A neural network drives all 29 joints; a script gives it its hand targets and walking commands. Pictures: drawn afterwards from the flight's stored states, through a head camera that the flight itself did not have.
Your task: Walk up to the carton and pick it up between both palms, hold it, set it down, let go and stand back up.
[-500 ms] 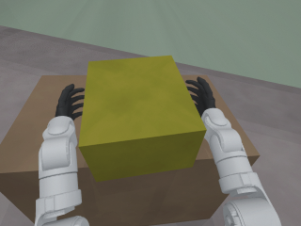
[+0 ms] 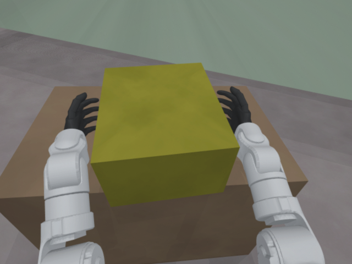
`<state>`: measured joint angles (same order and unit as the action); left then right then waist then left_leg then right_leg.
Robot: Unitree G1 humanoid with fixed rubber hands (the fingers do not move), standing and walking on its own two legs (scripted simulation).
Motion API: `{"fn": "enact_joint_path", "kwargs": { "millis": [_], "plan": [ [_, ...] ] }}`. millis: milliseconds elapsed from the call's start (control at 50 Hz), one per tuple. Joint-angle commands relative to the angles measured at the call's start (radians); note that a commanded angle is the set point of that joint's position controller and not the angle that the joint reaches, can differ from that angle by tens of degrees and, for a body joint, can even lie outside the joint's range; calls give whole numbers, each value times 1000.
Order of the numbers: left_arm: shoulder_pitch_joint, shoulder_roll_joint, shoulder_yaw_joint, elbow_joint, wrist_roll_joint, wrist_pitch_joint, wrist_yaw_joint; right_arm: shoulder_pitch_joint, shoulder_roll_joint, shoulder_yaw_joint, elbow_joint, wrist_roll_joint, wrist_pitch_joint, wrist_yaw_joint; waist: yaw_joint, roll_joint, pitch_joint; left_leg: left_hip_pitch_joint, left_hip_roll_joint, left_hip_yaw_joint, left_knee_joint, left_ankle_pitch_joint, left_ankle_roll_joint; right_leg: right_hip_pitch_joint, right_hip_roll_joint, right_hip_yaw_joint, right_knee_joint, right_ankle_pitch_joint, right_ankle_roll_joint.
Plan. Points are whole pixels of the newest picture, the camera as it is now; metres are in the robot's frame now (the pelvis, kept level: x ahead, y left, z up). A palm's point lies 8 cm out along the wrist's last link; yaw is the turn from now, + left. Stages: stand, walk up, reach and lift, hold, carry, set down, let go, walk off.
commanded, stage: hold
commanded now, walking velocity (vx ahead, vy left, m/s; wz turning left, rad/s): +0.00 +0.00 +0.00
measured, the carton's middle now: (161, 126) +0.41 +0.00 +0.13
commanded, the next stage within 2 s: set down in 0.04 s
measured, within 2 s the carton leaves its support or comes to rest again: neither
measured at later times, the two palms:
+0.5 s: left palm (73, 122) +0.38 +0.19 +0.18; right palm (233, 111) +0.39 -0.16 +0.19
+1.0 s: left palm (90, 126) +0.40 +0.17 +0.14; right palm (237, 116) +0.40 -0.18 +0.16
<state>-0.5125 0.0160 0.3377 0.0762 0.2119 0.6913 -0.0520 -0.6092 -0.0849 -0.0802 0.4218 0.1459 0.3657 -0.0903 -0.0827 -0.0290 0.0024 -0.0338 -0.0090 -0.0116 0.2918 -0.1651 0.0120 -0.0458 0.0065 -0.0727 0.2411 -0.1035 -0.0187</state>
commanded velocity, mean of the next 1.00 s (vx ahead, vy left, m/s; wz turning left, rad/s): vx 0.00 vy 0.00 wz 0.00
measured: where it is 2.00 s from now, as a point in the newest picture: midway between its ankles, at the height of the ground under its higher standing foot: outside the picture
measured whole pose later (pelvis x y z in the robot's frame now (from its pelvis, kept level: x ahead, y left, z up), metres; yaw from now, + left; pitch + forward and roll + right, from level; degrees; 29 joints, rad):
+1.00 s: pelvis +0.02 -0.01 +0.00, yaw +0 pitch -4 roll +0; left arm -0.63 0.01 0.38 0.43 0.27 0.39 -0.05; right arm -0.69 -0.08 -0.18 0.71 0.02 0.03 -0.04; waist -0.06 -0.04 0.03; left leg -0.02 -0.01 -0.01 0.27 -0.18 0.01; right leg -0.04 0.01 -0.08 0.26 -0.14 -0.02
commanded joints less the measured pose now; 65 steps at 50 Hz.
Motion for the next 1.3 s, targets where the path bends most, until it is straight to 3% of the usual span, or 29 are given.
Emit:
{"fn": "enact_joint_path", "kwargs": {
  "millis": [0, 20, 80, 120, 220, 300, 380, 460, 560, 660, 720, 820, 900, 960, 1100, 1140, 1220, 1280],
  "plan": [
    [-574, -441, -506, -178, -123, -64, -155, -601, 545, 460, -299, 130, -48, 78, 13, 11, -385, 5, -48, 27, -3, 299, -48, 283, 37, 20, 38, 315, 56],
    [-576, -440, -506, -186, -123, -65, -154, -603, 549, 464, -306, 136, -49, 77, 18, 10, -388, 10, -46, 27, -2, 298, -47, 276, 37, 17, 37, 310, 55],
    [-680, -462, -584, -247, -174, -52, -133, -670, 549, 454, -371, 176, -27, 92, 6, 93, -427, -1, -43, 14, 10, 271, -53, 240, 42, 6, 44, 252, 38],
    [-724, -459, -583, -232, -173, -57, -121, -694, 535, 424, -350, 159, -29, 101, -2, 97, -411, 5, -35, 10, 4, 219, -54, 182, 41, 3, 39, 181, 31],
    [-714, -428, -465, -74, -108, -105, -138, -686, 489, 289, -202, 50, -84, 133, 10, 74, -313, -51, -25, 23, -57, 15, -33, 135, 19, -8, 24, 19, 29],
    [-647, -388, -358, 43, -47, -147, -169, -628, 451, 196, -80, -53, -149, 152, 15, 30, -245, -71, -18, 36, -90, -47, -17, 164, 9, -20, 16, -25, 32],
    [-598, -378, -307, 99, -22, -196, -190, -596, 442, 164, -35, -105, -225, 157, 18, 4, -230, -63, -24, 51, -88, 23, -12, 215, 8, -31, 18, 35, 44],
    [-592, -402, -343, 93, -40, -264, -184, -599, 440, 183, -48, -127, -316, 149, 9, 8, -286, 10, -24, 54, -44, 205, -40, 233, 22, -56, 29, 163, 49],
    [-666, -474, -523, 2, -113, -379, -125, -636, 458, 258, -141, -104, -444, 140, -18, 67, -516, 143, -22, 33, 65, 522, -100, 229, 42, -72, 61, 409, 46],
    [-709, -500, -649, -63, -148, -444, -49, -627, 461, 343, -168, -62, -483, 132, -20, 107, -667, 188, -17, 7, 119, 669, -128, 232, 48, -56, 87, 536, 45],
    [-664, -475, -602, 6, -118, -426, -39, -608, 449, 348, -112, -55, -454, 130, 3, 69, -594, 109, -23, 8, 92, 568, -107, 247, 37, -42, 90, 517, 58],
    [-595, -400, -398, 195, -46, -356, -99, -598, 456, 291, 39, -79, -386, 130, 58, -31, -345, -132, -43, 40, -37, 190, -17, 350, -9, -7, 85, 419, 90],
    [-622, -362, -275, 270, 4, -343, -133, -610, 444, 189, 125, -125, -384, 144, 71, -43, -246, -164, -35, 62, -90, 68, 8, 328, -22, -6, 58, 290, 89],
    [-715, -383, -270, 278, -5, -388, -126, -664, 442, 112, 143, -171, -429, 162, 70, -12, -315, -90, -24, 73, -78, 96, -12, 257, -12, -33, 47, 225, 74],
    [-961, -470, -400, 330, -68, -543, -31, -747, 404, -87, 259, -317, -535, 209, -6, 116, -550, 129, 27, 55, -12, 189, -102, 3, 17, -92, 13, 61, 23],
    [-998, -482, -413, 355, -77, -566, -8, -761, 397, -131, 291, -346, -549, 218, -19, 133, -597, 150, 39, 45, 2, 198, -110, -40, 17, -93, 12, 47, 19],
    [-1001, -479, -369, 435, -61, -586, -2, -762, 405, -164, 377, -379, -550, 230, -11, 100, -600, 118, 35, 43, 17, 255, -107, -13, 10, -85, 23, 112, 28],
    [-952, -471, -318, 490, -47, -582, -19, -760, 431, -122, 409, -358, -543, 231, 13, 51, -581, 72, 15, 51, 30, 350, -91, 98, 7, -69, 49, 284, 50]
  ]
}}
